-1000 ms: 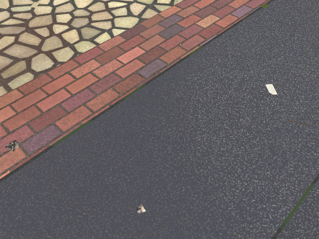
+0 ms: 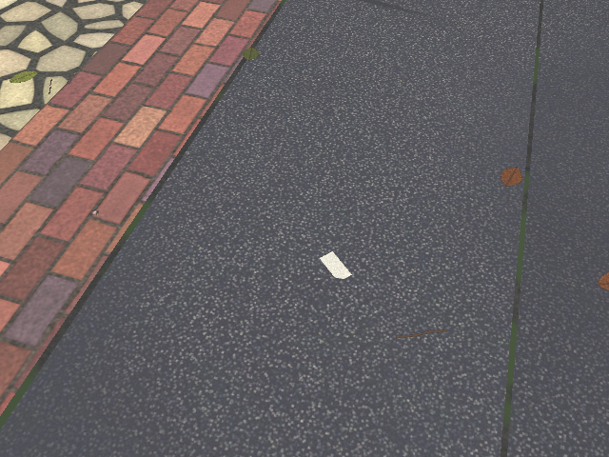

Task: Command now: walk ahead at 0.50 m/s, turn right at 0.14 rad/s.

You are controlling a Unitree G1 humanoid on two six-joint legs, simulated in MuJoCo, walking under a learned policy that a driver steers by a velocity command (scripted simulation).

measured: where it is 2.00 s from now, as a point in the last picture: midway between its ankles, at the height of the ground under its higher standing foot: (234, 270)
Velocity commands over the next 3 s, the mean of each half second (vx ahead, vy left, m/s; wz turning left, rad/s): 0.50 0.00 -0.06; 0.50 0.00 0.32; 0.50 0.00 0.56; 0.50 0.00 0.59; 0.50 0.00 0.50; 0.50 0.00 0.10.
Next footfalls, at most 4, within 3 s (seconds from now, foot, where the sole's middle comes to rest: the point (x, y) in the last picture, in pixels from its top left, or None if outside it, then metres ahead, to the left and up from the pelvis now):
0.34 right None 0.35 -0.15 -0.78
0.90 left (257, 396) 0.63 0.10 -0.78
1.38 right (304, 281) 0.95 -0.01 -0.78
1.92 left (163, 259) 1.02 0.37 -0.78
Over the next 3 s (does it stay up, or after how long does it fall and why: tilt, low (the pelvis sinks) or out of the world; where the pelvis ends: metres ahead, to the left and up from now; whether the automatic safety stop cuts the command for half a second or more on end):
stays up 1.28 0.69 -0.01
